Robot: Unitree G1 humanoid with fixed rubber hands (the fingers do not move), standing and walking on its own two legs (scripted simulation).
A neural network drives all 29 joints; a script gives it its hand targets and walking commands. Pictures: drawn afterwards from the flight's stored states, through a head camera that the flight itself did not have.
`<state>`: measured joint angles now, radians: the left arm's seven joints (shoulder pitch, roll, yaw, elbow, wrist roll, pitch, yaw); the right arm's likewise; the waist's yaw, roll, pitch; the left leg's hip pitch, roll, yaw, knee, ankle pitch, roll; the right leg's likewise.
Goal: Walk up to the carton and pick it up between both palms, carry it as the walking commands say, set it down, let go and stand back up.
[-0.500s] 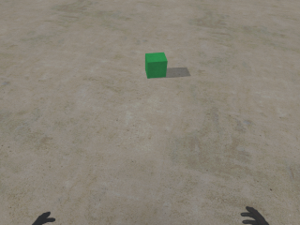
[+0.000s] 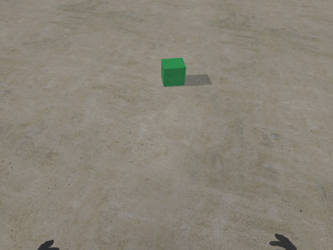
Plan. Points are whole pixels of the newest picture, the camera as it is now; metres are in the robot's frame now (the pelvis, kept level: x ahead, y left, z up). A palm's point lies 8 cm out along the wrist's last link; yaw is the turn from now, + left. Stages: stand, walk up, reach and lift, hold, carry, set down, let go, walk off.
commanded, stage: stand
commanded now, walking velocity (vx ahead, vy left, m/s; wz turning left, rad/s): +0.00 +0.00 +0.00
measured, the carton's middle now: (173, 72) +1.73 -0.11 -0.68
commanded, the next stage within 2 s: walk up in 0.32 s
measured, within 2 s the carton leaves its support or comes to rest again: neither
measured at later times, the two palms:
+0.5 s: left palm out of the picture +0.11 +0.31 -0.10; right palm out of the picture +0.11 -0.31 -0.10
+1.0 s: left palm out of the picture +0.03 +0.22 -0.10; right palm (249, 194) +0.29 -0.26 -0.13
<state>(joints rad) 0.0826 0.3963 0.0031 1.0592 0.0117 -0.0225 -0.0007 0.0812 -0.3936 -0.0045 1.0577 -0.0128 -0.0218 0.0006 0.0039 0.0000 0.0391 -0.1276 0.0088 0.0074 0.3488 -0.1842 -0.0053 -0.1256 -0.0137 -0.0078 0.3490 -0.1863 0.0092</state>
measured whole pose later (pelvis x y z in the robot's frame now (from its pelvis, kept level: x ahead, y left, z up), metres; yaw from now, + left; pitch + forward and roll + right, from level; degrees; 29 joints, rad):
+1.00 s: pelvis +0.14 -0.03 +0.00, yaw -1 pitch +1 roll +2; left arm 0.52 0.22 0.04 1.04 0.02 -0.08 -0.01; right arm 0.07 -0.26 -0.04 0.91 -0.02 0.01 0.07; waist 0.10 0.03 0.05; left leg -0.59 0.09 0.06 0.83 -0.13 -0.06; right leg 0.04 -0.10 -0.09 0.25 -0.30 0.04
